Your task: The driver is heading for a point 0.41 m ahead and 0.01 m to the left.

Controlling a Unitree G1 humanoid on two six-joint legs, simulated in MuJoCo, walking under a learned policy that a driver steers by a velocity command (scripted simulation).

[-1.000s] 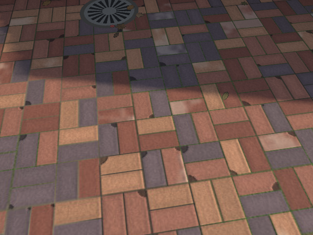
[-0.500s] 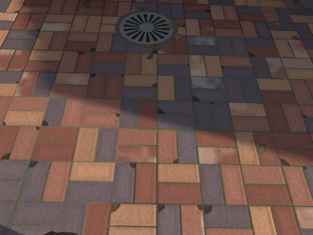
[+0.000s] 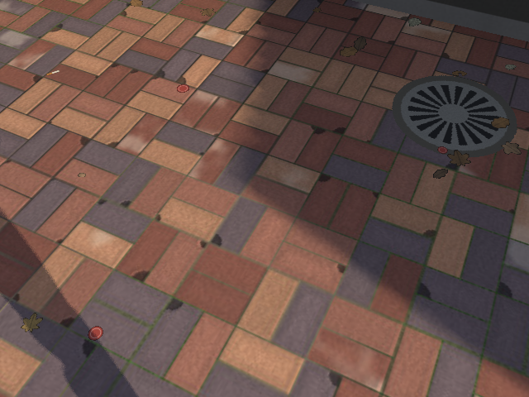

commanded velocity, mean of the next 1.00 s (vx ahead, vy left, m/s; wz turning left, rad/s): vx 0.27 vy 0.00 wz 0.30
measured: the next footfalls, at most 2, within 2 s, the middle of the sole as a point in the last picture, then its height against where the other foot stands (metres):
left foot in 0.12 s outside the picture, level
right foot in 0.64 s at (287, 384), level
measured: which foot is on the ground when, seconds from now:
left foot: up 0.00-0.10, down 0.12-0.64, up 0.66-0.96, down 0.98-1.00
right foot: down 0.00-0.12, up 0.14-0.62, down 0.64-1.00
